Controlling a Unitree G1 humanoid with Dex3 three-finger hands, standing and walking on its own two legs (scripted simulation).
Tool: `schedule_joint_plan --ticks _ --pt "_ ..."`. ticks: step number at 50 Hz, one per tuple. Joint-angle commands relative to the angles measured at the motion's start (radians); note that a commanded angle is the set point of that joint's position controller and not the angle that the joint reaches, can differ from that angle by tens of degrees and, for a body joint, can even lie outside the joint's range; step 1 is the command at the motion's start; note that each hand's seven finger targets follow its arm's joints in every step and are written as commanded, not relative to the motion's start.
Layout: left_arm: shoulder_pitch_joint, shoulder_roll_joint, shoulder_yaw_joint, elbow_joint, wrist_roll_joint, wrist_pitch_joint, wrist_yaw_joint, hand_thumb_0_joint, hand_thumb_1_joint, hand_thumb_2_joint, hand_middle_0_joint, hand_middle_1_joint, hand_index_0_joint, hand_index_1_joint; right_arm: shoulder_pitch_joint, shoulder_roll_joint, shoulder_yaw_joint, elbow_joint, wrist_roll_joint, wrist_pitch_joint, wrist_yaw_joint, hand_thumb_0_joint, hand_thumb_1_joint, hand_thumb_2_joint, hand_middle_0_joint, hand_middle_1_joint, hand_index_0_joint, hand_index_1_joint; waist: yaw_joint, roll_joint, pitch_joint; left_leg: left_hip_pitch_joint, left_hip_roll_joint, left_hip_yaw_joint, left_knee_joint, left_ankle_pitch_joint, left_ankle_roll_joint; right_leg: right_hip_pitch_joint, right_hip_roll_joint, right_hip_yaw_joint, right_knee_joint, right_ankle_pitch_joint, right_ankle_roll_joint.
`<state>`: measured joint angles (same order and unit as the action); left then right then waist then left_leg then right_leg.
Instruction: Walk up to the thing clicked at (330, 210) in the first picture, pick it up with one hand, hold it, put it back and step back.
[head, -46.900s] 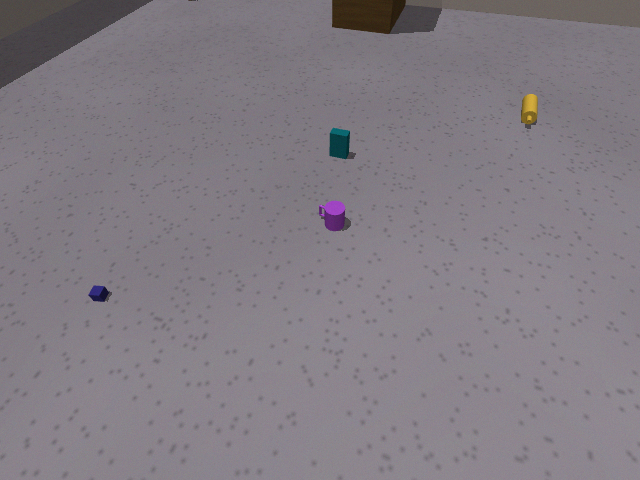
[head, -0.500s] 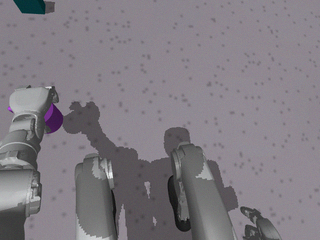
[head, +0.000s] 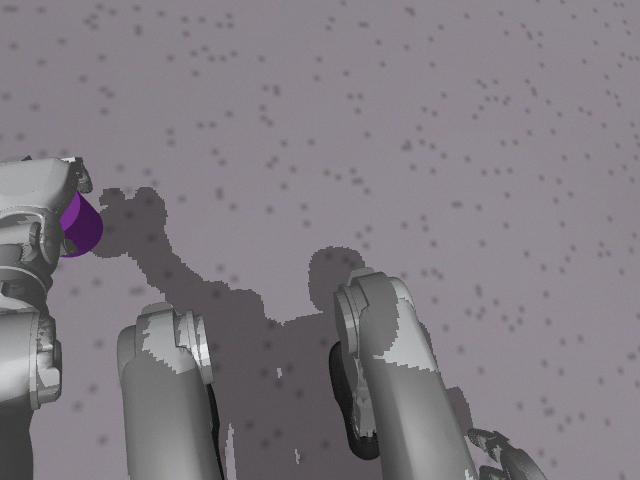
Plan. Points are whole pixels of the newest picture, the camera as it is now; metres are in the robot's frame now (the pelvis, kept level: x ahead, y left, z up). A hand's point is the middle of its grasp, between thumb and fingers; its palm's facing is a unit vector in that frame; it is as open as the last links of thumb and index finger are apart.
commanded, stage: crouch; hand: left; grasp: from above
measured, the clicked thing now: (44, 217) +0.47 +0.31 -0.21
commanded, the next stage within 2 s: lower in 0.04 s
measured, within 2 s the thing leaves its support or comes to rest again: neither
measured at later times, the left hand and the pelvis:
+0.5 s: hand (70, 220) +0.46 +0.28 -0.22, palm faces -0.47 -0.07 -0.88, open 10.1 cm; pelvis +0.00 +0.00 -0.03, yaw -2 degrees
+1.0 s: hand (82, 225) +0.47 +0.28 -0.26, palm faces -0.47 -0.09 -0.88, open 10.1 cm; pelvis +0.01 +0.00 -0.05, yaw -4 degrees
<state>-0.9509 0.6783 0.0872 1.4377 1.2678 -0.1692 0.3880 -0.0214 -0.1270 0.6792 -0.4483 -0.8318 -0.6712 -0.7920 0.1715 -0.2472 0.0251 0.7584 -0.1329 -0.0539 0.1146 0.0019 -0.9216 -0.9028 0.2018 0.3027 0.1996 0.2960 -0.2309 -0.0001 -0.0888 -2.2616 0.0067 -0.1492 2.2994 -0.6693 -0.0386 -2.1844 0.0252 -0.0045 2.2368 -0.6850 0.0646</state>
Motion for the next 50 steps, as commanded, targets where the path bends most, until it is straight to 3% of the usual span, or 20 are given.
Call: schedule_joint_plan --ticks 1,8,10,13,16,18,20,23,25,26,27,30,34,35,37,44,47,48,49,50 --pt "-0.387 0.276 0.021 -0.154 -0.008 0.003 0.053 0.0 0.482 1.009 -0.856 -0.946 -0.868 -0.933 0.201 -0.246 -0.064 -0.01 0.005 -0.002 -0.008 0.0 -0.913 -0.904 0.2 0.3 0.2 0.3 0.0 0.29 -0.694 0.549 -0.006 0.128 -0.228 0.149 0.059 0.305 0.018 -0.129 -0.219 0.211 -0.101" --pt "-0.381 0.27 0.014 -0.127 -0.01 0.003 0.05 0.0 0.463 1.001 -0.874 -0.908 -0.877 -0.905 0.208 -0.25 -0.052 -0.01 0.001 -0.005 -0.005 0.0 -0.915 -0.903 0.2 0.3 0.2 0.3 -0.02 0.291 -0.653 0.516 -0.009 0.126 -0.206 0.138 0.059 0.286 0.015 -0.134 -0.204 0.204 -0.097" --pt "-0.414 0.284 0.016 -0.156 -0.011 0.001 0.051 0.0 0.454 1.011 -0.87 -0.904 -0.871 -0.904 0.204 -0.254 -0.05 -0.005 0.002 -0.005 -0.007 0.0 -0.913 -0.902 0.2 0.3 0.2 0.3 -0.01 0.304 -0.699 0.547 -0.007 0.12 -0.193 0.169 0.057 0.279 0.017 -0.138 -0.187 0.232 -0.099" --pt "-0.399 0.268 0.004 -0.093 -0.009 -0.006 0.057 0.0 0.455 1.011 -0.875 -0.903 -0.874 -0.904 0.197 -0.255 -0.043 -0.003 -0.001 -0.008 -0.004 0.0 -0.914 -0.902 0.2 0.3 0.2 0.3 -0.028 0.286 -0.642 0.502 -0.008 0.113 -0.183 0.151 0.057 0.255 0.02 -0.147 -0.173 0.216 -0.1" --pt "-0.422 0.315 0.029 -0.109 -0.004 -0.019 0.069 0.0 0.502 1.012 -0.893 -0.924 -0.898 -0.918 0.198 -0.263 -0.034 -0.009 -0.009 -0.011 -0.001 0.0 -0.912 -0.901 0.2 0.3 0.2 0.3 -0.025 0.321 -0.659 0.501 -0.009 0.115 -0.164 0.168 0.056 0.26 0.019 -0.149 -0.151 0.23 -0.099" --pt "-0.382 0.297 0.023 -0.067 0.004 -0.022 0.078 0.0 0.512 0.996 -0.898 -0.931 -0.908 -0.92 0.195 -0.26 -0.028 -0.008 -0.013 -0.013 0.001 0.0 -0.915 -0.902 0.2 0.3 0.2 0.3 -0.032 0.305 -0.639 0.495 -0.01 0.115 -0.153 0.172 0.056 0.256 0.02 -0.152 -0.146 0.235 -0.096" --pt "-0.431 0.321 0.035 -0.105 0.011 -0.031 0.09 0.0 0.537 1.019 -0.913 -0.94 -0.922 -0.931 0.194 -0.268 -0.027 -0.012 -0.018 -0.015 0.002 0.0 -0.911 -0.901 0.2 0.3 0.2 0.3 -0.039 0.335 -0.661 0.508 -0.008 0.11 -0.147 0.178 0.054 0.244 0.021 -0.158 -0.13 0.241 -0.097" --pt "-0.395 0.336 0.045 -0.074 0.02 -0.032 0.103 0.0 0.533 0.987 -0.91 -0.932 -0.922 -0.92 0.2 -0.273 -0.02 -0.011 -0.028 -0.018 0.008 0.0 -0.915 -0.902 0.2 0.3 0.2 0.3 -0.041 0.329 -0.651 0.487 -0.008 0.114 -0.123 0.19 0.056 0.261 0.021 -0.158 -0.122 0.256 -0.092" --pt "-0.389 0.348 0.051 -0.078 0.015 -0.031 0.111 0.0 0.536 0.984 -0.917 -0.924 -0.927 -0.914 0.193 -0.271 -0.015 -0.009 -0.029 -0.021 0.011 0.0 -0.916 -0.902 0.2 0.3 0.2 0.3 -0.031 0.351 -0.646 0.485 -0.008 0.116 -0.122 0.191 0.055 0.256 0.024 -0.156 -0.114 0.258 -0.094" --pt "-0.401 0.345 0.054 -0.091 0.017 -0.029 0.112 0.0 0.548 0.997 -0.913 -0.946 -0.926 -0.932 0.199 -0.275 -0.017 -0.014 -0.032 -0.022 0.014 0.0 -0.913 -0.901 0.2 0.3 0.2 0.3 -0.045 0.363 -0.658 0.499 -0.006 0.112 -0.115 0.193 0.054 0.255 0.023 -0.162 -0.109 0.259 -0.094" --pt "-0.406 0.353 0.053 -0.113 0.017 -0.029 0.116 0.0 0.549 1.014 -0.922 -0.948 -0.931 -0.938 0.191 -0.277 -0.017 -0.014 -0.033 -0.021 0.014 0.0 -0.914 -0.902 0.2 0.3 0.2 0.3 -0.036 0.37 -0.693 0.513 -0.003 0.109 -0.112 0.207 0.053 0.263 0.028 -0.163 -0.104 0.273 -0.094" --pt "-0.385 0.361 0.063 -0.086 0.012 -0.022 0.127 0.0 0.544 1.022 -0.912 -0.919 -0.921 -0.909 0.19 -0.281 -0.014 -0.013 -0.035 -0.02 0.017 0.0 -0.903 -0.897 0.201 0.3 0.2 0.3 -0.042 0.359 -0.671 0.476 -0.004 0.11 -0.097 0.206 0.056 0.258 0.029 -0.164 -0.094 0.276 -0.091" --pt "-0.397 0.325 0.033 -0.028 0.012 -0.02 0.131 0.0 0.545 0.998 -0.91 -0.906 -0.922 -0.893 0.179 -0.281 -0.004 -0.006 -0.04 -0.023 0.021 0.0 -0.902 -0.896 0.201 0.3 0.2 0.3 -0.058 0.357 -0.612 0.461 -0.004 0.098 -0.097 0.167 0.053 0.206 0.035 -0.175 -0.086 0.239 -0.097" --pt "-0.41 0.348 0.044 -0.039 0.017 -0.022 0.134 0.0 0.535 1.031 -0.91 -0.91 -0.916 -0.904 0.188 -0.288 -0.002 -0.006 -0.043 -0.025 0.021 0.0 -0.901 -0.896 0.201 0.3 0.2 0.3 -0.067 0.357 -0.619 0.461 -0.004 0.097 -0.084 0.172 0.055 0.222 0.035 -0.177 -0.089 0.248 -0.093" --pt "-0.389 0.371 0.062 -0.035 0.013 -0.023 0.143 0.0 0.549 1.002 -0.905 -0.916 -0.919 -0.901 0.184 -0.296 0.003 -0.009 -0.044 -0.028 0.021 0.0 -0.9 -0.895 0.201 0.3 0.2 0.3 -0.052 0.363 -0.624 0.463 -0.006 0.097 -0.08 0.193 0.052 0.225 0.031 -0.179 -0.071 0.26 -0.095" --pt "-0.372 0.383 0.063 0.002 0.024 -0.038 0.166 0.0 0.58 1.02 -0.92 -0.948 -0.938 -0.929 0.185 -0.298 0.025 -0.01 -0.061 -0.045 0.039 0.0 -0.903 -0.896 0.2 0.3 0.2 0.3 -0.083 0.354 -0.603 0.439 0.0 0.088 -0.048 0.206 0.055 0.263 0.04 -0.185 -0.062 0.288 -0.086" --pt "-0.379 0.414 0.081 -0.027 0.02 -0.041 0.182 0.0 0.583 1.03 -0.929 -0.942 -0.944 -0.927 0.175 -0.305 0.028 -0.012 -0.063 -0.051 0.045 0.0 -0.903 -0.897 0.2 0.3 0.2 0.3 -0.072 0.381 -0.63 0.452 0.004 0.084 -0.049 0.214 0.052 0.271 0.044 -0.19 -0.059 0.292 -0.087" --pt "-0.368 0.4 0.075 -0.002 0.024 -0.037 0.19 0.0 0.579 1.027 -0.927 -0.929 -0.94 -0.915 0.172 -0.306 0.03 -0.013 -0.063 -0.05 0.045 0.0 -0.902 -0.896 0.2 0.3 0.2 0.3 -0.075 0.373 -0.621 0.453 0.004 0.081 -0.05 0.216 0.052 0.256 0.044 -0.195 -0.052 0.295 -0.088" --pt "-0.358 0.356 0.044 0.073 0.027 -0.033 0.189 0.0 0.588 1.05 -0.937 -0.936 -0.948 -0.925 0.167 -0.303 0.031 -0.009 -0.066 -0.053 0.049 0.0 -0.902 -0.896 0.2 0.3 0.2 0.3 -0.098 0.338 -0.563 0.425 0.006 0.077 -0.041 0.192 0.055 0.22 0.047 -0.2 -0.052 0.278 -0.088" --pt "-0.388 0.35 0.041 0.064 0.02 -0.038 0.191 0.0 0.585 1.041 -0.919 -0.955 -0.935 -0.937 0.171 -0.308 0.031 -0.006 -0.069 -0.056 0.05 0.0 -0.899 -0.896 0.201 0.3 0.2 0.3 -0.115 0.321 -0.54 0.4 0.006 0.075 -0.038 0.171 0.059 0.217 0.049 -0.201 -0.063 0.263 -0.084"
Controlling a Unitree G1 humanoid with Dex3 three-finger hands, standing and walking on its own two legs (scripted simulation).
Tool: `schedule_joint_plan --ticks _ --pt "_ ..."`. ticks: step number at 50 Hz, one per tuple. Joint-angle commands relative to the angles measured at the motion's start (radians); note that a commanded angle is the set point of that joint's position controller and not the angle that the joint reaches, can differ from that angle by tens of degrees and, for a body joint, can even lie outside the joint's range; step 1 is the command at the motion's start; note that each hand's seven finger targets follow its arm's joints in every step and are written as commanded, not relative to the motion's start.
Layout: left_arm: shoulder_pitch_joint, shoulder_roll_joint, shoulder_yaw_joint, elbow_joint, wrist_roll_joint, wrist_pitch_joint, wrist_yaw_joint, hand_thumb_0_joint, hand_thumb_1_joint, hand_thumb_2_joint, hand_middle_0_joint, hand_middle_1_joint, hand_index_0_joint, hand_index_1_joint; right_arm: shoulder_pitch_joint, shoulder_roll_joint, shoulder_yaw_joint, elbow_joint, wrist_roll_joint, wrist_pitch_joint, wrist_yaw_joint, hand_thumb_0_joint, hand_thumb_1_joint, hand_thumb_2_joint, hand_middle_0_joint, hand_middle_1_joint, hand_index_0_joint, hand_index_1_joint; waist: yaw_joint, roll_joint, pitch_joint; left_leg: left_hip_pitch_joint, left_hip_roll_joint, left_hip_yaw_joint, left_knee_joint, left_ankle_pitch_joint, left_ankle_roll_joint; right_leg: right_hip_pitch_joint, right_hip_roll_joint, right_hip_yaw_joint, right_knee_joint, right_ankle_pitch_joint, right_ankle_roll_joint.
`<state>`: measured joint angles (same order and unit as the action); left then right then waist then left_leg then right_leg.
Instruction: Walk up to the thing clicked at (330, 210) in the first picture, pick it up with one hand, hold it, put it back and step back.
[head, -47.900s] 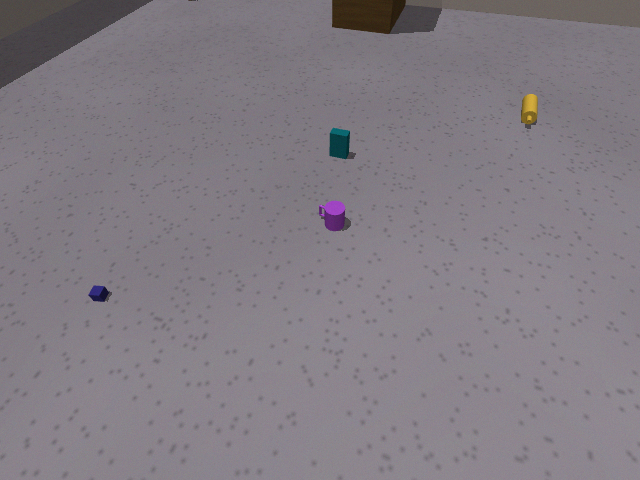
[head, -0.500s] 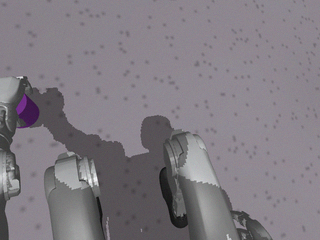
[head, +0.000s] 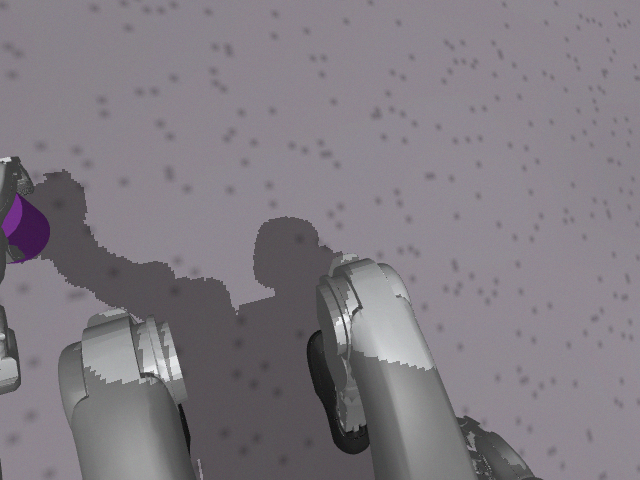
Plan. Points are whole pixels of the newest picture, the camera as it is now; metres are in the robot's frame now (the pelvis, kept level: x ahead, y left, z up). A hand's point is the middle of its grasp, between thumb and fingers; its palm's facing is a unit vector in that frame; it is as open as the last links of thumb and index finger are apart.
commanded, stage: rest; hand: left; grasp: from above
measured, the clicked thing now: out of the picture +0.45 +0.34 -0.26
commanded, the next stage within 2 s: open in 0.14 s
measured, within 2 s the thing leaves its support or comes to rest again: rests again in 1.58 s
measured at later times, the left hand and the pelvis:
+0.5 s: hand out of the picture +0.43 +0.31 -0.22, palm faces -0.47 -0.12 -0.88, open 10.9 cm; pelvis -0.01 +0.00 +0.00, yaw -2 degrees
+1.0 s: hand out of the picture +0.44 +0.31 -0.22, palm faces -0.45 -0.12 -0.88, open 13.6 cm; pelvis +0.00 +0.01 +0.00, yaw -2 degrees
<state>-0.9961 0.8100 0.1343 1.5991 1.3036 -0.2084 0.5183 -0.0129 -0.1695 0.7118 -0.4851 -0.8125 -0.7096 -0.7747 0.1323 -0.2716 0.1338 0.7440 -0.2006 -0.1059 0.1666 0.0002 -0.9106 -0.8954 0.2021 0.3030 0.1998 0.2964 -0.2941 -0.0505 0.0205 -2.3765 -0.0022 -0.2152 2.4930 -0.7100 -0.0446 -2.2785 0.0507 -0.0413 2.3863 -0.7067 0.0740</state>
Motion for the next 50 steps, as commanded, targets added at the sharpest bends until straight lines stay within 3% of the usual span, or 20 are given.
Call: schedule_joint_plan --ticks 1,4,6,7,9,11,12,13,14,19,21,24,28,32,36,39,41,44,46,50 --pt "-0.335 0.234 -0.002 -0.104 -0.02 -0.002 0.061 0.0 0.571 1.055 -0.919 -0.949 -0.931 -0.936 0.21 -0.286 -0.075 0.008 -0.001 -0.004 -0.003 0.0 -0.9 -0.896 0.2 0.3 0.2 0.3 -0.037 0.383 -0.658 0.513 0.014 0.141 -0.235 0.212 0.065 0.332 0.025 -0.159 -0.22 0.286 -0.093" --pt "-0.332 0.279 0.01 -0.093 -0.016 -0.005 0.065 0.0 0.575 1.035 -0.914 -0.953 -0.93 -0.937 0.21 -0.295 -0.066 0.005 -0.006 -0.014 0.001 0.0 -0.901 -0.897 0.2 0.3 0.2 0.3 -0.032 0.39 -0.651 0.51 0.015 0.137 -0.233 0.205 0.063 0.338 0.024 -0.166 -0.216 0.271 -0.094" --pt "-0.322 0.246 -0.012 -0.054 -0.019 -0.003 0.068 0.0 0.583 1.031 -0.923 -0.952 -0.939 -0.935 0.198 -0.294 -0.065 0.005 -0.003 -0.017 0.003 0.0 -0.903 -0.898 0.2 0.3 0.2 0.3 -0.039 0.361 -0.641 0.509 0.017 0.134 -0.228 0.205 0.065 0.331 0.028 -0.168 -0.213 0.275 -0.093" --pt "-0.352 0.234 -0.023 -0.042 -0.014 -0.007 0.067 0.0 0.603 1.035 -0.925 -0.972 -0.946 -0.95 0.205 -0.296 -0.061 0.004 -0.01 -0.022 0.007 0.0 -0.903 -0.897 0.2 0.3 0.2 0.3 -0.071 0.353 -0.62 0.497 0.018 0.131 -0.216 0.195 0.066 0.331 0.028 -0.17 -0.213 0.273 -0.09" --pt "-0.33 0.267 -0.004 -0.024 -0.018 -0.01 0.074 0.0 0.59 1.011 -0.916 -0.952 -0.937 -0.929 0.201 -0.305 -0.055 -0.001 -0.008 -0.025 0.005 0.0 -0.902 -0.897 0.2 0.3 0.2 0.3 -0.053 0.365 -0.604 0.491 0.016 0.126 -0.231 0.189 0.064 0.328 0.027 -0.176 -0.213 0.26 -0.093" --pt "-0.352 0.243 -0.031 0.0 -0.011 -0.015 0.068 0.0 0.583 0.987 -0.909 -0.948 -0.933 -0.923 0.2 -0.308 -0.048 0.001 -0.014 -0.035 0.009 0.0 -0.904 -0.898 0.2 0.3 0.2 0.3 -0.08 0.35 -0.579 0.491 0.018 0.124 -0.219 0.175 0.066 0.315 0.031 -0.179 -0.215 0.251 -0.09" --pt "-0.355 0.275 -0.014 -0.015 -0.019 -0.021 0.076 0.0 0.567 0.979 -0.897 -0.942 -0.921 -0.918 0.196 -0.313 -0.044 -0.004 -0.016 -0.035 0.007 0.0 -0.902 -0.898 0.2 0.3 0.2 0.3 -0.062 0.344 -0.596 0.477 0.019 0.121 -0.223 0.174 0.067 0.335 0.033 -0.18 -0.225 0.249 -0.088" --pt "-0.346 0.267 -0.022 0.011 -0.014 -0.019 0.074 0.0 0.487 0.974 -0.817 -0.948 -0.841 -0.924 0.199 -0.315 -0.041 -0.007 -0.018 -0.04 0.009 0.0 -0.893 -0.894 0.201 0.3 0.201 0.3 -0.077 0.341 -0.58 0.472 0.016 0.124 -0.213 0.167 0.068 0.337 0.03 -0.178 -0.222 0.248 -0.087" --pt "-0.338 0.266 -0.027 0.012 -0.016 -0.019 0.076 0.0 0.407 0.942 -0.737 -0.938 -0.761 -0.912 0.192 -0.313 -0.042 -0.003 -0.015 -0.043 0.011 0.0 -0.894 -0.895 0.201 0.3 0.201 0.3 -0.063 0.352 -0.574 0.476 0.018 0.125 -0.223 0.16 0.066 0.333 0.032 -0.177 -0.22 0.237 -0.09" --pt "-0.349 0.291 -0.013 0.002 -0.017 -0.027 0.096 0.0 0.007 0.873 -0.434 -0.954 -0.465 -0.921 0.183 -0.324 -0.038 -0.009 -0.022 -0.05 0.014 0.0 -0.893 -0.895 0.201 0.301 0.201 0.301 -0.067 0.36 -0.562 0.472 0.02 0.114 -0.235 0.148 0.061 0.32 0.035 -0.193 -0.218 0.225 -0.092" --pt "-0.361 0.289 -0.026 0.005 -0.01 -0.026 0.092 0.0 -0.112 0.909 -0.378 -0.956 -0.398 -0.935 0.188 -0.323 -0.032 -0.008 -0.026 -0.057 0.018 0.0 -0.894 -0.896 0.201 0.301 0.201 0.301 -0.081 0.348 -0.557 0.462 0.022 0.117 -0.213 0.143 0.067 0.329 0.036 -0.184 -0.222 0.229 -0.087" --pt "-0.329 0.31 -0.008 -0.014 -0.011 -0.025 0.108 0.0 -0.194 0.956 -0.325 -0.983 -0.339 -0.969 0.182 -0.324 -0.03 -0.01 -0.024 -0.059 0.017 0.0 -0.896 -0.897 0.201 0.301 0.201 0.301 -0.059 0.375 -0.605 0.498 0.023 0.115 -0.222 0.178 0.061 0.352 0.037 -0.185 -0.215 0.259 -0.089" --pt "-0.353 0.331 -0.006 -0.037 -0.002 -0.021 0.122 0.0 -0.287 0.984 -0.254 -1.011 -0.264 -1.0 0.174 -0.33 -0.034 -0.005 -0.023 -0.064 0.022 0.0 -0.895 -0.898 0.201 0.301 0.201 0.301 -0.057 0.41 -0.597 0.505 0.026 0.113 -0.224 0.164 0.057 0.328 0.04 -0.187 -0.21 0.245 -0.095" --pt "-0.361 0.291 -0.021 -0.022 -0.009 -0.005 0.121 0.0 -0.342 1.032 -0.207 -1.059 -0.216 -1.049 0.179 -0.326 -0.035 0.001 -0.031 -0.072 0.034 0.0 -0.895 -0.898 0.201 0.301 0.201 0.301 -0.078 0.417 -0.569 0.499 0.026 0.113 -0.226 0.149 0.056 0.308 0.039 -0.192 -0.208 0.235 -0.094" --pt "-0.331 0.309 -0.002 -0.04 -0.023 0.011 0.122 0.0 -0.41 1.064 -0.149 -1.101 -0.158 -1.091 0.177 -0.33 -0.035 0.001 -0.03 -0.071 0.037 0.0 -0.896 -0.899 0.201 0.301 0.201 0.301 -0.056 0.43 -0.59 0.5 0.023 0.113 -0.238 0.169 0.053 0.325 0.036 -0.193 -0.207 0.249 -0.095" --pt "-0.371 0.283 -0.027 -0.045 -0.026 0.015 0.103 0.0 -0.462 1.075 -0.101 -1.129 -0.111 -1.117 0.184 -0.333 -0.035 0.003 -0.029 -0.078 0.046 0.0 -0.897 -0.899 0.201 0.301 0.201 0.301 -0.083 0.417 -0.586 0.513 0.025 0.104 -0.223 0.167 0.055 0.311 0.037 -0.197 -0.203 0.254 -0.094" --pt "-0.324 0.293 -0.017 -0.031 -0.035 0.022 0.101 0.0 -0.463 1.044 -0.095 -1.121 -0.11 -1.105 0.177 -0.334 -0.034 -0.001 -0.025 -0.077 0.047 0.0 -0.898 -0.899 0.201 0.301 0.201 0.301 -0.06 0.435 -0.591 0.524 0.022 0.107 -0.232 0.191 0.051 0.323 0.033 -0.192 -0.198 0.271 -0.096" --pt "-0.348 0.295 -0.014 -0.057 -0.04 0.022 0.089 0.0 -0.474 1.057 -0.087 -1.121 -0.099 -1.107 0.189 -0.338 -0.032 0.002 -0.029 -0.08 0.055 0.0 -0.897 -0.899 0.201 0.301 0.201 0.301 -0.074 0.432 -0.597 0.53 0.023 0.102 -0.23 0.205 0.049 0.331 0.034 -0.197 -0.199 0.28 -0.095" --pt "-0.324 0.302 -0.003 -0.085 -0.043 0.022 0.087 0.0 -0.489 1.06 -0.084 -1.114 -0.093 -1.103 0.182 -0.336 -0.033 -0.002 -0.025 -0.075 0.054 0.0 -0.896 -0.899 0.201 0.301 0.201 0.301 -0.048 0.461 -0.642 0.564 0.023 0.098 -0.249 0.239 0.043 0.346 0.034 -0.199 -0.191 0.301 -0.099" --pt "-0.333 0.274 -0.023 -0.059 -0.043 0.018 0.072 0.0 -0.485 1.029 -0.076 -1.109 -0.089 -1.093 0.182 -0.336 -0.034 -0.003 -0.025 -0.068 0.057 0.0 -0.895 -0.899 0.201 0.301 0.201 0.301 -0.07 0.441 -0.599 0.542 0.023 0.098 -0.24 0.212 0.046 0.328 0.033 -0.198 -0.197 0.285 -0.097"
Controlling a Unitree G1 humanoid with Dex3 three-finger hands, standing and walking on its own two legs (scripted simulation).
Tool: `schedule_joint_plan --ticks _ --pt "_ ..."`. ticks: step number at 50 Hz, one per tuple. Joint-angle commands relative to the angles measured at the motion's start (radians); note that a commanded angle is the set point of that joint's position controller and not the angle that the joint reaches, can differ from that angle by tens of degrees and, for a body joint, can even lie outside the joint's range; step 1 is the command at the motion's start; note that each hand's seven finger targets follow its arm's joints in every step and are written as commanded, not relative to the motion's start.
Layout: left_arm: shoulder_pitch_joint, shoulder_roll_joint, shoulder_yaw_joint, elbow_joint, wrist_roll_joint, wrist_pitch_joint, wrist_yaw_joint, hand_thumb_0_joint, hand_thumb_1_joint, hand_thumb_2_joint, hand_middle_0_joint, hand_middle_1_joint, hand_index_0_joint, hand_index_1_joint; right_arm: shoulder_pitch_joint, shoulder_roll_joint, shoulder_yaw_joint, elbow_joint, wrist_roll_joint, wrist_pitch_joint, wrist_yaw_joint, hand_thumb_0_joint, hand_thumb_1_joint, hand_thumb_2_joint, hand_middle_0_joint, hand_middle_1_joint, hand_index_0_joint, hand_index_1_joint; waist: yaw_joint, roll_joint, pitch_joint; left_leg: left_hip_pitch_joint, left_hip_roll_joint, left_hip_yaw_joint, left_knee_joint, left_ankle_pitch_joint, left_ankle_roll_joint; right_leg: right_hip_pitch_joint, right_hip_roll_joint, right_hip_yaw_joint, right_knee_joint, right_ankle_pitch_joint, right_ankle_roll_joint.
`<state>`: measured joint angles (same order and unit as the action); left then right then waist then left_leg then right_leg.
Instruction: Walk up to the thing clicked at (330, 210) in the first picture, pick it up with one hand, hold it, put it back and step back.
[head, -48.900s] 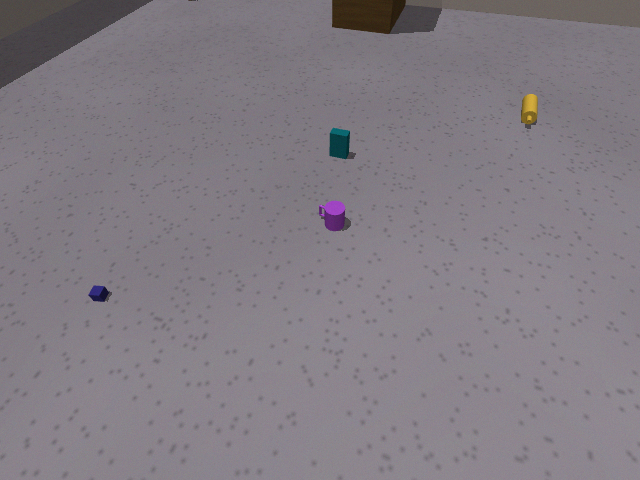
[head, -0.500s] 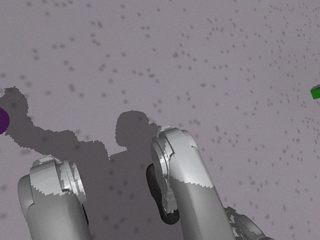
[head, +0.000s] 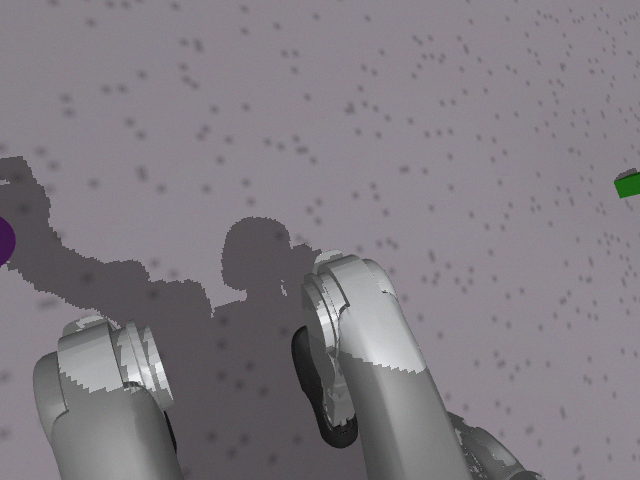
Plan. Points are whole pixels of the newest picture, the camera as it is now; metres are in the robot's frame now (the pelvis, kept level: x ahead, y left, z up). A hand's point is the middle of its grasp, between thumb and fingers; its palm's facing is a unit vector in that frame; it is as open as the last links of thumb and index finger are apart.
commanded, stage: open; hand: left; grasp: from above
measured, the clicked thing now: out of the picture +0.43 +0.35 -0.26
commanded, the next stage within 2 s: withdraw in 0.14 s
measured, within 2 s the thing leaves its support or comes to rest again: rests again in 0.58 s
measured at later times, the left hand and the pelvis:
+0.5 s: hand out of the picture +0.45 +0.33 -0.19, palm faces -0.36 -0.13 -0.93, open 14.2 cm; pelvis +0.00 +0.00 +0.00, yaw +1 degrees
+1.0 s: hand out of the picture +0.42 +0.34 -0.04, palm faces -0.50 -0.12 -0.86, open 14.1 cm; pelvis -0.01 -0.01 +0.08, yaw +6 degrees
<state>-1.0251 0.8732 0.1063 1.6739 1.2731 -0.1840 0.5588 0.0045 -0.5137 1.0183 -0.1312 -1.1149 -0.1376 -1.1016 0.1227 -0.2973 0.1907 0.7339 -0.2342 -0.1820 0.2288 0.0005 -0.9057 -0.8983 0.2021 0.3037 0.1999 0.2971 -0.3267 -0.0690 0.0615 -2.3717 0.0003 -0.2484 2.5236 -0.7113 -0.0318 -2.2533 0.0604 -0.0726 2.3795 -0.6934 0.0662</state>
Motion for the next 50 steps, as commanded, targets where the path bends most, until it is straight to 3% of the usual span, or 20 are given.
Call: schedule_joint_plan --ticks 1,3,4,6,8,13,15,17,19,21,22,26,29,32,34,35,37,40,45,50 --pt "-0.303 0.217 0.005 -0.148 -0.017 -0.009 0.031 0.0 -0.493 1.033 -0.076 -1.103 -0.087 -1.091 0.185 -0.307 -0.088 0.008 0.012 0.009 -0.006 0.0 -0.895 -0.899 0.201 0.301 0.201 0.301 -0.024 0.476 -0.659 0.544 0.021 0.132 -0.273 0.221 0.032 0.308 0.026 -0.165 -0.188 0.277 -0.092" --pt "-0.302 0.198 -0.01 -0.122 -0.011 -0.01 0.024 0.0 -0.486 1.012 -0.072 -1.097 -0.087 -1.08 0.191 -0.308 -0.085 0.007 0.007 0.004 0.0 0.0 -0.895 -0.898 0.201 0.301 0.201 0.301 -0.046 0.456 -0.631 0.541 0.022 0.133 -0.259 0.224 0.035 0.303 0.025 -0.165 -0.186 0.284 -0.088" --pt "-0.304 0.255 0.039 -0.165 -0.011 -0.016 0.031 0.0 -0.489 1.026 -0.074 -1.099 -0.086 -1.085 0.195 -0.32 -0.089 -0.008 0.006 0.004 -0.003 0.0 -0.895 -0.899 0.201 0.301 0.201 0.301 -0.035 0.454 -0.661 0.547 0.021 0.133 -0.261 0.252 0.035 0.334 0.025 -0.168 -0.191 0.306 -0.087" --pt "-0.291 0.21 0.008 -0.127 -0.015 -0.017 0.024 0.0 -0.495 1.026 -0.075 -1.099 -0.086 -1.087 0.187 -0.303 -0.083 0.0 0.005 0.004 0.002 0.0 -0.898 -0.9 0.201 0.301 0.201 0.301 -0.042 0.446 -0.631 0.517 0.02 0.139 -0.26 0.213 0.039 0.327 0.027 -0.162 -0.2 0.276 -0.087" --pt "-0.284 0.243 0.027 -0.148 -0.017 -0.022 0.029 0.0 -0.496 1.039 -0.076 -1.095 -0.083 -1.086 0.191 -0.309 -0.084 -0.001 0.011 0.007 0.0 0.0 -0.896 -0.9 0.201 0.301 0.201 0.301 -0.023 0.443 -0.648 0.516 0.021 0.136 -0.267 0.209 0.04 0.334 0.028 -0.165 -0.207 0.267 -0.087" --pt "-0.286 0.234 0.012 -0.139 -0.011 -0.025 0.026 0.0 -0.532 0.981 -0.062 -1.048 -0.078 -1.031 0.194 -0.308 -0.083 -0.003 0.013 0.003 0.0 0.0 -0.91 -0.901 0.201 0.301 0.201 0.301 -0.035 0.438 -0.641 0.523 0.022 0.139 -0.256 0.208 0.042 0.334 0.03 -0.16 -0.205 0.27 -0.086" --pt "-0.28 0.263 0.037 -0.174 -0.021 -0.031 0.037 0.0 -0.544 0.992 -0.062 -1.043 -0.072 -1.032 0.185 -0.312 -0.086 -0.005 0.016 0.008 -0.005 0.0 -0.912 -0.903 0.201 0.301 0.201 0.301 -0.009 0.438 -0.671 0.524 0.023 0.14 -0.264 0.208 0.043 0.348 0.031 -0.158 -0.213 0.269 -0.086" --pt "-0.276 0.254 0.03 -0.176 -0.008 -0.02 0.036 0.0 -0.543 0.989 -0.063 -1.041 -0.073 -1.029 0.193 -0.303 -0.088 -0.002 0.013 0.005 0.0 0.0 -0.912 -0.903 0.201 0.301 0.201 0.301 -0.017 0.451 -0.667 0.532 0.024 0.146 -0.254 0.219 0.042 0.343 0.03 -0.154 -0.204 0.282 -0.086" --pt "-0.276 0.319 0.086 -0.308 -0.014 -0.016 0.042 0.0 -0.554 0.997 -0.063 -1.037 -0.069 -1.03 0.19 -0.306 -0.101 -0.008 0.026 0.014 -0.005 0.0 -0.913 -0.904 0.201 0.301 0.201 0.301 0.037 0.522 -0.768 0.591 0.021 0.154 -0.272 0.263 0.035 0.37 0.025 -0.146 -0.203 0.313 -0.091" --pt "-0.223 0.289 0.094 -0.369 -0.024 0.005 0.031 0.0 -0.548 0.991 -0.064 -1.027 -0.07 -1.019 0.179 -0.3 -0.125 -0.013 0.035 0.025 -0.003 0.0 -0.911 -0.904 0.201 0.301 0.201 0.301 0.061 0.585 -0.819 0.649 0.019 0.158 -0.305 0.296 0.022 0.354 0.018 -0.148 -0.183 0.329 -0.1" --pt "-0.222 0.267 0.084 -0.381 -0.026 0.017 0.017 0.0 -0.557 1.0 -0.065 -1.019 -0.066 -1.018 0.176 -0.297 -0.143 -0.013 0.045 0.032 -0.001 0.0 -0.913 -0.905 0.2 0.301 0.2 0.301 0.056 0.591 -0.821 0.654 0.019 0.157 -0.311 0.285 0.02 0.321 0.016 -0.146 -0.178 0.318 -0.104" --pt "-0.25 0.234 0.075 -0.583 -0.059 0.059 -0.048 0.0 -0.561 1.006 -0.066 -1.011 -0.062 -1.014 0.191 -0.277 -0.199 -0.015 0.082 0.067 -0.005 0.0 -0.912 -0.906 0.2 0.301 0.2 0.301 0.099 0.611 -0.916 0.685 0.013 0.183 -0.349 0.272 0.027 0.327 0.006 -0.111 -0.222 0.311 -0.105" --pt "-0.214 0.198 0.058 -0.638 -0.085 0.1 -0.135 0.0 -0.554 1.01 -0.07 -0.997 -0.063 -1.005 0.228 -0.266 -0.234 -0.019 0.113 0.107 -0.011 0.0 -0.909 -0.907 0.2 0.301 0.2 0.301 0.113 0.535 -0.937 0.693 0.007 0.194 -0.408 0.262 0.038 0.386 0.001 -0.09 -0.291 0.3 -0.103" --pt "-0.236 0.1 -0.015 -0.636 -0.12 0.117 -0.244 0.0 -0.568 1.025 -0.07 -1.008 -0.059 -1.021 0.256 -0.24 -0.248 -0.017 0.134 0.144 -0.028 0.0 -0.913 -0.908 0.2 0.301 0.2 0.301 0.087 0.435 -0.874 0.659 0.003 0.189 -0.441 0.236 0.05 0.396 0.001 -0.08 -0.349 0.271 -0.102" --pt "-0.168 0.029 -0.072 -0.578 -0.139 0.121 -0.323 0.0 -0.57 1.029 -0.072 -1.019 -0.061 -1.031 0.261 -0.227 -0.252 -0.026 0.146 0.164 -0.044 0.0 -0.914 -0.908 0.2 0.301 0.2 0.301 0.081 0.345 -0.786 0.618 0.0 0.191 -0.471 0.195 0.058 0.414 -0.001 -0.071 -0.392 0.231 -0.101" --pt "-0.185 0.038 -0.073 -0.615 -0.146 0.114 -0.356 0.0 -0.563 1.024 -0.075 -1.008 -0.063 -1.021 0.262 -0.23 -0.253 -0.037 0.154 0.173 -0.055 0.0 -0.913 -0.908 0.2 0.301 0.2 0.301 0.094 0.322 -0.78 0.613 -0.003 0.189 -0.484 0.184 0.06 0.413 -0.006 -0.064 -0.408 0.219 -0.102" --pt "-0.181 0.011 -0.1 -0.591 -0.159 0.102 -0.418 0.0 -0.559 1.028 -0.075 -1.014 -0.064 -1.026 0.256 -0.231 -0.251 -0.056 0.163 0.189 -0.076 0.0 -0.912 -0.907 0.2 0.301 0.2 0.301 0.079 0.269 -0.74 0.595 -0.003 0.185 -0.499 0.163 0.062 0.42 -0.009 -0.059 -0.43 0.195 -0.105" --pt "-0.172 0.009 -0.116 -0.591 -0.179 0.071 -0.464 0.0 -0.543 1.021 -0.079 -1.013 -0.071 -1.022 0.244 -0.219 -0.233 -0.08 0.168 0.204 -0.106 0.0 -0.907 -0.904 0.2 0.3 0.2 0.3 0.077 0.185 -0.675 0.562 -0.006 0.197 -0.508 0.162 0.069 0.463 -0.014 -0.046 -0.479 0.184 -0.101" --pt "-0.22 0.067 -0.1 -0.536 -0.154 0.002 -0.46 0.0 -0.555 1.026 -0.082 -1.007 -0.07 -1.02 0.218 -0.206 -0.199 -0.099 0.162 0.215 -0.141 0.0 -0.909 -0.905 0.2 0.3 0.2 0.3 0.096 0.218 -0.675 0.582 -0.006 0.205 -0.522 0.159 0.065 0.447 -0.019 -0.037 -0.473 0.175 -0.102" --pt "-0.289 0.089 -0.099 -0.427 -0.088 -0.056 -0.37 0.0 -0.555 1.022 -0.079 -1.008 -0.07 -1.018 0.211 -0.213 -0.167 -0.086 0.141 0.211 -0.146 0.0 -0.909 -0.904 0.2 0.3 0.2 0.3 0.076 0.282 -0.65 0.593 -0.005 0.201 -0.52 0.13 0.057 0.378 -0.018 -0.052 -0.432 0.155 -0.107"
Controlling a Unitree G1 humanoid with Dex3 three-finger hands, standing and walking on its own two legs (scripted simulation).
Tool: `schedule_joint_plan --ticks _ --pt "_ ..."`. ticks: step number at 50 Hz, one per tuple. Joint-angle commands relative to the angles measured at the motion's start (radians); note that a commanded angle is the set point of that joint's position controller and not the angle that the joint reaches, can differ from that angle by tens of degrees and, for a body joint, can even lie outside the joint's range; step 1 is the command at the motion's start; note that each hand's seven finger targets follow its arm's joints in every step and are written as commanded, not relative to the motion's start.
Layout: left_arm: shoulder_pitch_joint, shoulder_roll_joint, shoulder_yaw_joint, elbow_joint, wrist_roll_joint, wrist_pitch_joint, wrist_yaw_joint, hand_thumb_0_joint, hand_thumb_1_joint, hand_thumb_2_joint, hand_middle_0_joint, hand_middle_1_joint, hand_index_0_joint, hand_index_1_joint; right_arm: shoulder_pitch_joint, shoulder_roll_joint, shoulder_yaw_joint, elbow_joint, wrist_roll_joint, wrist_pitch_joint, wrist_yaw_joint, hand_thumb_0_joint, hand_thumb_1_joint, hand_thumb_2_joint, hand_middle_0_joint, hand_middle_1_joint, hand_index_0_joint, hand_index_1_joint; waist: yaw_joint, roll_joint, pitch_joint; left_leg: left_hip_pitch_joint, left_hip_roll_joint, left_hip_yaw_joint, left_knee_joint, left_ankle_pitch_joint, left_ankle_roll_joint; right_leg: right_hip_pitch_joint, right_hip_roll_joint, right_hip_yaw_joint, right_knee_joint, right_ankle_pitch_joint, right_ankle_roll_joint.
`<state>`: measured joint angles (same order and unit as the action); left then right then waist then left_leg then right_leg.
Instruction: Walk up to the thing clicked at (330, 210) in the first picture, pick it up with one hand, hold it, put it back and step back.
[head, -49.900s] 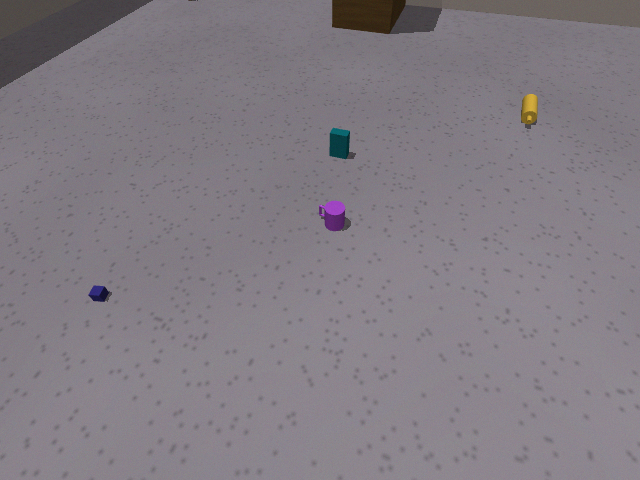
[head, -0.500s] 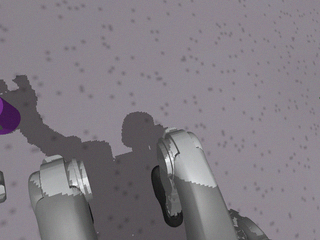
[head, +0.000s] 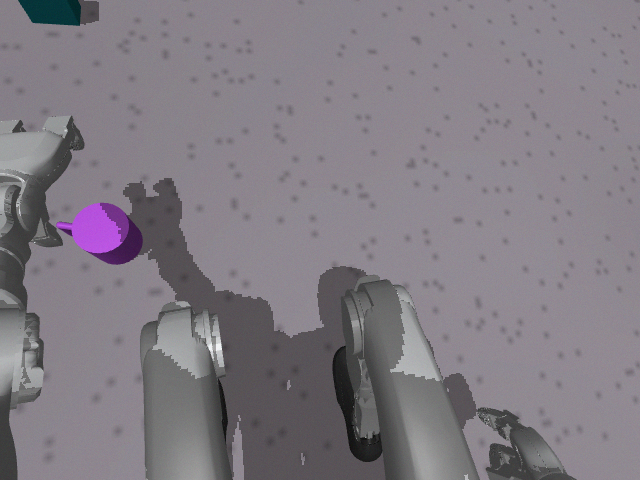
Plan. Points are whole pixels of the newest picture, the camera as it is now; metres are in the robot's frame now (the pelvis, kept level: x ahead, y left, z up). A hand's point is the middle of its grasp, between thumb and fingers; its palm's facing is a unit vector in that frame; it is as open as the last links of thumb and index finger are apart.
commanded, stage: withdraw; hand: left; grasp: from above
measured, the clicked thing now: (99, 233) +0.48 +0.31 -0.34
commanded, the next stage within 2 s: home in 0.20 s
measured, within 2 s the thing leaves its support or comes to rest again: neither
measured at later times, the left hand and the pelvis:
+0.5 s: hand (60, 193) +0.49 +0.31 -0.17, palm faces -0.36 -0.06 -0.93, open 13.5 cm; pelvis +0.00 +0.01 -0.04, yaw -2 degrees
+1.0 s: hand (11, 293) +0.33 +0.25 +0.03, palm faces -0.22 -0.72 -0.66, open 7.7 cm; pelvis +0.02 +0.00 +0.13, yaw +3 degrees
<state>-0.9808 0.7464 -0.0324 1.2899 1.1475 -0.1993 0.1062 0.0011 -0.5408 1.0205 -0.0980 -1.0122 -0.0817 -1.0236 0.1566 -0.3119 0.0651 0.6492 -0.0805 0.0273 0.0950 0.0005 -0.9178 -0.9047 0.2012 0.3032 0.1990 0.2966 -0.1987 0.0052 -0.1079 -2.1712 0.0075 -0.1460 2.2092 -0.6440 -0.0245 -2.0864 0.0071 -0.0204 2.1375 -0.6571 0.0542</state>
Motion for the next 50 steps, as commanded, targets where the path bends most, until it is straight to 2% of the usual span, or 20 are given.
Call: schedule_joint_plan --ticks 1,6,9,12,13,14,15,16,17,18,19,21,27,31,34,37,43,46,49,50 --pt "-0.36 0.235 0.045 -0.036 0.051 -0.05 0.105 0.0 -0.556 1.022 -0.077 -1.01 -0.069 -1.019 0.176 -0.203 -0.037 0.001 -0.017 0.0 -0.011 0.0 -0.909 -0.904 0.2 0.3 0.2 0.3 -0.051 0.221 -0.506 0.398 -0.014 0.1 -0.197 0.063 0.049 0.207 0.039 -0.108 -0.182 0.116 -0.096" --pt "-0.418 0.285 0.077 0.063 0.107 -0.074 0.209 0.0 -0.545 1.007 -0.074 -1.015 -0.073 -1.015 0.189 -0.221 -0.017 0.016 -0.053 -0.016 0.0 0.0 -0.906 -0.9 0.2 0.3 0.2 0.3 -0.082 0.268 -0.539 0.393 -0.02 0.098 -0.141 0.073 0.044 0.179 0.037 -0.121 -0.133 0.123 -0.089" --pt "-0.445 0.376 0.144 0.041 0.137 -0.079 0.271 0.0 -0.539 0.998 -0.072 -1.014 -0.075 -1.011 0.19 -0.236 -0.015 0.016 -0.068 -0.027 0.004 0.0 -0.904 -0.899 0.2 0.3 0.2 0.3 -0.055 0.349 -0.612 0.445 -0.021 0.092 -0.134 0.081 0.034 0.16 0.035 -0.14 -0.089 0.128 -0.093" --pt "-0.45 0.387 0.167 -0.003 0.154 -0.059 0.318 0.0 -0.539 0.994 -0.074 -1.011 -0.077 -1.007 0.201 -0.234 -0.026 0.019 -0.077 -0.038 0.005 0.0 -0.905 -0.899 0.2 0.3 0.2 0.3 -0.061 0.418 -0.671 0.477 -0.02 0.101 -0.115 0.107 0.03 0.156 0.035 -0.141 -0.063 0.16 -0.092" --pt "-0.45 0.386 0.177 -0.032 0.146 -0.05 0.329 0.0 -0.459 0.914 -0.154 -0.931 -0.157 -0.927 0.199 -0.235 -0.034 0.021 -0.077 -0.041 0.005 0.0 -0.884 -0.895 0.199 0.299 0.199 0.299 -0.055 0.432 -0.686 0.481 -0.02 0.1 -0.122 0.097 0.029 0.136 0.033 -0.144 -0.054 0.152 -0.094" --pt "-0.433 0.375 0.183 -0.049 0.136 -0.037 0.336 0.0 -0.517 0.975 -0.082 -1.009 -0.091 -0.999 0.206 -0.233 -0.044 0.021 -0.075 -0.047 0.007 0.0 -0.903 -0.897 0.2 0.3 0.2 0.3 -0.053 0.453 -0.702 0.5 -0.019 0.102 -0.124 0.1 0.027 0.13 0.031 -0.145 -0.054 0.155 -0.095" --pt "-0.442 0.385 0.19 -0.088 0.13 -0.023 0.338 0.0 -0.437 0.895 -0.162 -0.929 -0.171 -0.919 0.208 -0.235 -0.05 0.022 -0.071 -0.049 0.007 0.0 -0.884 -0.895 0.199 0.299 0.199 0.299 -0.045 0.473 -0.732 0.516 -0.019 0.103 -0.134 0.099 0.028 0.131 0.03 -0.142 -0.059 0.156 -0.097" --pt "-0.419 0.359 0.183 -0.084 0.122 -0.006 0.332 0.0 -0.505 0.968 -0.087 -1.0 -0.097 -0.989 0.214 -0.235 -0.061 0.024 -0.067 -0.054 0.008 0.0 -0.902 -0.897 0.2 0.3 0.2 0.3 -0.048 0.461 -0.74 0.532 -0.015 0.099 -0.14 0.092 0.027 0.128 0.028 -0.142 -0.061 0.152 -0.098" --pt "-0.45 0.375 0.193 -0.137 0.112 0.006 0.327 0.0 -0.425 0.888 -0.167 -0.92 -0.177 -0.909 0.218 -0.238 -0.071 0.031 -0.06 -0.053 0.007 0.0 -0.885 -0.895 0.199 0.3 0.199 0.3 -0.04 0.484 -0.766 0.539 -0.016 0.097 -0.152 0.088 0.025 0.122 0.026 -0.138 -0.06 0.151 -0.099" --pt "-0.414 0.344 0.174 -0.127 0.101 0.022 0.315 0.0 -0.345 0.834 -0.23 -0.84 -0.205 -0.829 0.221 -0.23 -0.077 0.033 -0.054 -0.053 0.009 0.0 -0.884 -0.895 0.199 0.3 0.199 0.3 -0.038 0.479 -0.784 0.545 -0.014 0.1 -0.152 0.09 0.028 0.138 0.03 -0.134 -0.07 0.153 -0.101" --pt "-0.392 0.339 0.176 -0.13 0.086 0.038 0.303 0.0 -0.425 0.914 -0.15 -0.92 -0.131 -0.909 0.232 -0.227 -0.08 0.041 -0.048 -0.053 0.01 0.0 -0.903 -0.897 0.2 0.3 0.2 0.3 -0.029 0.463 -0.781 0.539 -0.015 0.105 -0.152 0.106 0.03 0.152 0.031 -0.13 -0.081 0.167 -0.099" --pt "-0.36 0.297 0.154 -0.145 0.059 0.065 0.27 0.0 -0.265 0.817 -0.224 -0.76 -0.201 -0.749 0.25 -0.212 -0.085 0.049 -0.036 -0.049 0.012 0.0 -0.885 -0.895 0.199 0.3 0.199 0.3 -0.023 0.426 -0.791 0.536 -0.017 0.107 -0.158 0.139 0.035 0.191 0.034 -0.125 -0.099 0.194 -0.1" --pt "-0.149 0.213 0.153 -0.261 -0.095 0.125 0.125 0.0 0.11 0.764 -0.195 -0.418 -0.184 -0.428 0.263 -0.199 -0.125 0.017 0.014 -0.023 0.012 0.0 -0.893 -0.898 0.2 0.3 0.199 0.3 0.029 0.309 -0.755 0.542 -0.018 0.089 -0.261 0.139 0.046 0.299 0.027 -0.11 -0.191 0.187 -0.091" --pt "0.046 0.142 0.153 -0.493 -0.26 0.158 0.018 0.0 0.43 0.708 -0.168 -0.265 -0.167 -0.266 0.214 -0.188 -0.144 -0.046 0.051 -0.007 0.008 0.0 -0.899 -0.9 0.2 0.3 0.2 0.3 0.068 0.247 -0.748 0.607 -0.009 0.056 -0.36 0.125 0.048 0.369 0.029 -0.102 -0.263 0.179 -0.087" --pt "0.165 0.068 0.146 -0.656 -0.388 0.188 -0.037 0.0 0.67 0.827 -0.187 -0.28 -0.187 -0.28 0.162 -0.165 -0.143 -0.077 0.067 -0.001 -0.003 0.0 -0.9 -0.9 0.2 0.3 0.2 0.3 0.074 0.188 -0.694 0.622 -0.005 0.056 -0.404 0.132 0.052 0.422 0.026 -0.087 -0.327 0.193 -0.084" --pt "0.273 0.023 0.148 -0.802 -0.483 0.207 -0.065 0.0 0.899 0.899 -0.2 -0.299 -0.2 -0.299 0.124 -0.151 -0.151 -0.1 0.076 -0.005 -0.02 0.0 -0.9 -0.9 0.2 0.3 0.2 0.3 0.094 0.184 -0.654 0.683 0.005 0.052 -0.47 0.114 0.049 0.464 0.018 -0.075 -0.391 0.176 -0.084" --pt "0.427 -0.055 0.156 -1.022 -0.619 0.258 -0.053 0.0 0.9 0.899 -0.2 -0.298 -0.2 -0.299 0.07 -0.122 -0.152 -0.147 0.095 -0.026 -0.056 0.0 -0.899 -0.9 0.2 0.3 0.2 0.3 0.113 0.185 -0.661 0.832 0.01 0.079 -0.587 0.126 0.045 0.615 0.013 -0.05 -0.534 0.184 -0.082" --pt "0.546 -0.129 0.123 -1.091 -0.699 0.301 -0.046 0.0 0.899 0.899 -0.2 -0.298 -0.2 -0.299 0.041 -0.107 -0.151 -0.163 0.1 -0.049 -0.076 0.0 -0.899 -0.9 0.2 0.3 0.2 0.3 0.104 0.135 -0.621 0.868 0.008 0.097 -0.638 0.128 0.049 0.711 0.013 -0.037 -0.625 0.187 -0.076" --pt "0.643 -0.143 0.142 -1.154 -0.778 0.35 -0.037 0.0 0.899 0.899 -0.2 -0.298 -0.2 -0.298 0.007 -0.102 -0.145 -0.173 0.108 -0.076 -0.099 0.0 -0.899 -0.9 0.2 0.3 0.2 0.3 0.126 0.132 -0.586 0.939 0.008 0.085 -0.722 0.089 0.044 0.783 0.008 -0.027 -0.695 0.147 -0.075" --pt "0.688 -0.175 0.125 -1.149 -0.801 0.368 -0.038 0.0 0.899 0.9 -0.2 -0.298 -0.2 -0.298 -0.005 -0.096 -0.14 -0.18 0.112 -0.082 -0.107 0.0 -0.899 -0.9 0.2 0.3 0.2 0.3 0.116 0.127 -0.543 0.95 0.01 0.079 -0.751 0.067 0.043 0.787 0.01 -0.027 -0.719 0.127 -0.074"
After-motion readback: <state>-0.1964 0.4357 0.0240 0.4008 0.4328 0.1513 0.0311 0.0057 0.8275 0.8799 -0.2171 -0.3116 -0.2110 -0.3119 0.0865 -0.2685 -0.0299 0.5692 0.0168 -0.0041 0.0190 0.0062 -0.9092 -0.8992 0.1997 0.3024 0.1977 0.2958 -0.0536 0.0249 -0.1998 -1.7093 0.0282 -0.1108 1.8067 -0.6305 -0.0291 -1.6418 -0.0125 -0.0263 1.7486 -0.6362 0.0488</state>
